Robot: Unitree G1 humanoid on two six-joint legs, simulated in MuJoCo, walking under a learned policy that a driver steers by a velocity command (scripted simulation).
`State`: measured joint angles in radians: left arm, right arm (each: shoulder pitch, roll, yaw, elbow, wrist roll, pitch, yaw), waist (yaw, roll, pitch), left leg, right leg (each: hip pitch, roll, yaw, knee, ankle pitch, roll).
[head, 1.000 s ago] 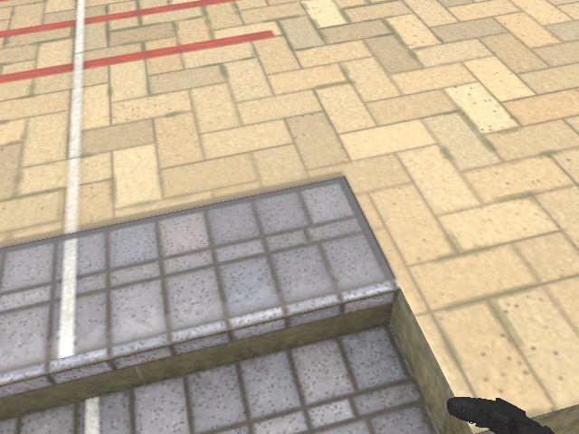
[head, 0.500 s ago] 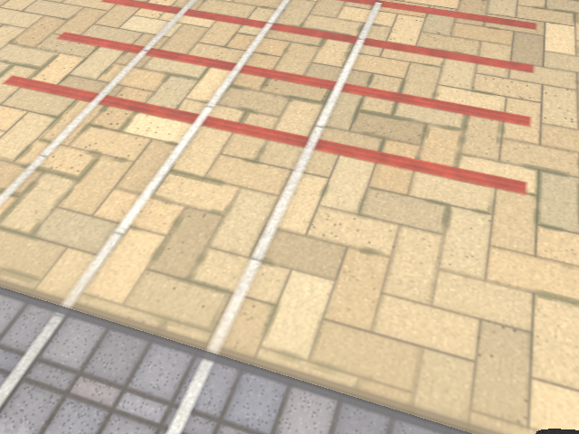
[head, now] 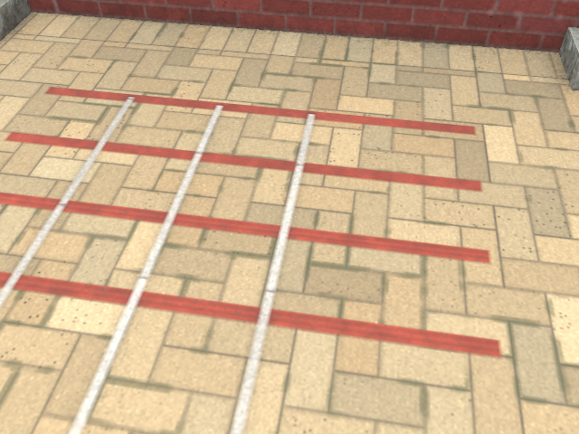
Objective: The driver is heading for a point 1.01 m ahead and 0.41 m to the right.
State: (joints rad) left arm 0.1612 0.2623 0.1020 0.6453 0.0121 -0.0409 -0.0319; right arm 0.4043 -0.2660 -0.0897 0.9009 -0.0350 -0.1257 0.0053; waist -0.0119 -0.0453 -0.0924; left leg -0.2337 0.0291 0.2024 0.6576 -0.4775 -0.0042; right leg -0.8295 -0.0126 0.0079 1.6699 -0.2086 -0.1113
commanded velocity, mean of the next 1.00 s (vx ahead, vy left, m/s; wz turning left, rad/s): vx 1.00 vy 0.00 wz -0.93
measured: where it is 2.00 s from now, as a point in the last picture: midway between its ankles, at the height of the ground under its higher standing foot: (490, 254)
